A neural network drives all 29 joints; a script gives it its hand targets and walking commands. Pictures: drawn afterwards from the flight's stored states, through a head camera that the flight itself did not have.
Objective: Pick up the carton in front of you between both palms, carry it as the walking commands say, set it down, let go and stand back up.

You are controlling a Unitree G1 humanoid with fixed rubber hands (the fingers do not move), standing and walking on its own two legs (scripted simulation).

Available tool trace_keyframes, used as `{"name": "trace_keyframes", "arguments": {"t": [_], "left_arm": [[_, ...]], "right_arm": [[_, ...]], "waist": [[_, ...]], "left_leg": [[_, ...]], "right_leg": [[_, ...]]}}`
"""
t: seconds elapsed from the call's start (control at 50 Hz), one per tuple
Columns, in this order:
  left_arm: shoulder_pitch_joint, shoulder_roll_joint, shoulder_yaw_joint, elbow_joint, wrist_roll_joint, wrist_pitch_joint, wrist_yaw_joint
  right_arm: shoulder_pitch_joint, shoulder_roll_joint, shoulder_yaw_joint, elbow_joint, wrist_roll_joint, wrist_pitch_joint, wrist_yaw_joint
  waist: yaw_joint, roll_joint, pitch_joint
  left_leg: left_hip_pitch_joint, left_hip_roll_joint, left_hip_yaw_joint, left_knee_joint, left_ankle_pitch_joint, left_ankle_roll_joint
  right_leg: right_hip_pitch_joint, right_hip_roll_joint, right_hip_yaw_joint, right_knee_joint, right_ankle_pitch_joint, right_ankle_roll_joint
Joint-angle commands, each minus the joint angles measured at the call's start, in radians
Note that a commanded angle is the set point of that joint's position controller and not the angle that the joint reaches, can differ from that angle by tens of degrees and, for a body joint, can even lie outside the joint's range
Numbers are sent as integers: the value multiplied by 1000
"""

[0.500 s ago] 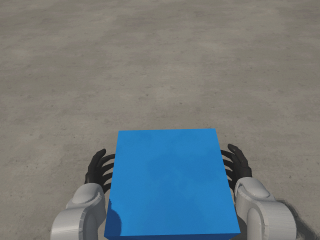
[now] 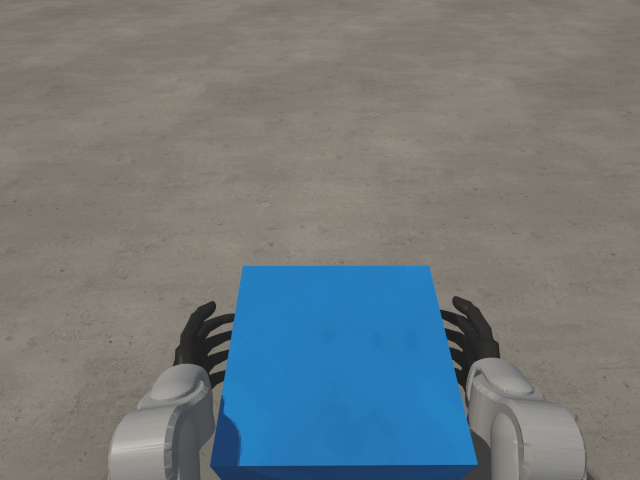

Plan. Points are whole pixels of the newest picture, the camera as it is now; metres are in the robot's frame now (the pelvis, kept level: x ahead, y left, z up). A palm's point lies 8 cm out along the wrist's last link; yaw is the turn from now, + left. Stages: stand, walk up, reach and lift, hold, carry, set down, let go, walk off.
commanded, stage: carry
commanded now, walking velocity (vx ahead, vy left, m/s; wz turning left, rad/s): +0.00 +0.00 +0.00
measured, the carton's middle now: (335, 396) +0.24 +0.00 +0.02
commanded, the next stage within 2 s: none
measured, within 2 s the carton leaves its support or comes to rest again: neither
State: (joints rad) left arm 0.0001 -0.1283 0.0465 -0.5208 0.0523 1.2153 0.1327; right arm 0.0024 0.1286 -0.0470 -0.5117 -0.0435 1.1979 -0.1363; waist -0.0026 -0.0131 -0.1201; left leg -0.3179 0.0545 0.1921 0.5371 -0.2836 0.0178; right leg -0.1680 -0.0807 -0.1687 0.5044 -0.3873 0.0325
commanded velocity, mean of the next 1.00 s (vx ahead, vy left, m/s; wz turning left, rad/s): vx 0.00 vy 0.00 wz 0.00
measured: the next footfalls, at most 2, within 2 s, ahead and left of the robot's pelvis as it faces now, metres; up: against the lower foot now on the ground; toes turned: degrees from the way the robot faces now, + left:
none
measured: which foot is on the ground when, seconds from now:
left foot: down 0.00-1.00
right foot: down 0.00-1.00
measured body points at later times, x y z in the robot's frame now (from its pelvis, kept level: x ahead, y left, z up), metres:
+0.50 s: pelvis -0.03 +0.00 +0.00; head -0.05 +0.00 +0.45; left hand +0.22 +0.15 +0.07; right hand +0.22 -0.16 +0.07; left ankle -0.01 +0.10 -0.73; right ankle -0.10 -0.11 -0.73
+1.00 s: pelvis -0.06 -0.01 +0.00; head -0.07 -0.01 +0.45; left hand +0.23 +0.14 +0.02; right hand +0.23 -0.16 +0.02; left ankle -0.01 +0.10 -0.73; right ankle -0.10 -0.11 -0.73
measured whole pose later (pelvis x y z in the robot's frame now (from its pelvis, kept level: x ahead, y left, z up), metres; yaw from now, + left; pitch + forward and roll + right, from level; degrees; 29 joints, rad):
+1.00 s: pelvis -0.06 -0.01 +0.00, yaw +0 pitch +2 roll +0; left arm -0.16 -0.13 0.14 0.16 0.22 0.71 0.03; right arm -0.17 0.13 -0.15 0.16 -0.22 0.71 -0.03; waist 0.00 0.00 -0.07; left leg -0.34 0.08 0.18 0.49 -0.18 0.01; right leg -0.21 -0.06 -0.19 0.51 -0.33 -0.01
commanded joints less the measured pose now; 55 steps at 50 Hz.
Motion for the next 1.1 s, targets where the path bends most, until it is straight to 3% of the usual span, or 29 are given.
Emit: {"name": "trace_keyframes", "arguments": {"t": [0.0,0.14,0.32,0.48,0.68,0.9,0.98,1.08], "left_arm": [[-365,-798,-645,-124,-290,-25,-125],[-357,-775,-641,-127,-282,-25,-124],[-373,-748,-639,-51,-249,-36,-154],[-448,-727,-597,92,-200,-124,-197],[-494,-709,-509,281,-122,-284,-234],[-598,-717,-404,544,-42,-532,-275],[-653,-785,-437,576,-54,-589,-297],[-644,-863,-510,520,-92,-565,-312]], "right_arm": [[-366,817,642,-117,278,-12,121],[-352,793,640,-113,269,-9,121],[-366,765,632,-39,238,-23,152],[-446,740,596,102,200,-109,200],[-481,721,506,289,108,-266,232],[-591,721,397,550,31,-515,278],[-641,791,428,584,40,-573,299],[-631,872,502,531,80,-549,315]], "waist": [[4,9,-268],[4,0,-233],[2,13,-157],[2,15,-131],[3,11,-157],[4,13,-186],[5,16,-209],[5,18,-244]], "left_leg": [[203,118,-96,23,754,9],[169,112,-90,22,612,2],[142,119,-103,-30,472,2],[128,114,-116,-80,326,3],[130,113,-113,-90,285,2],[139,115,-113,-89,277,-1],[147,115,-110,-82,294,-1],[156,118,-105,-61,352,-1]], "right_leg": [[73,-78,46,5,658,4],[76,-91,48,-8,658,-8],[25,-89,57,-54,450,-20],[-19,-86,70,-97,276,-35],[-38,-88,77,-107,236,-45],[-41,-86,81,-101,221,-51],[-32,-83,79,-89,241,-53],[-15,-83,76,-61,305,-53]]}}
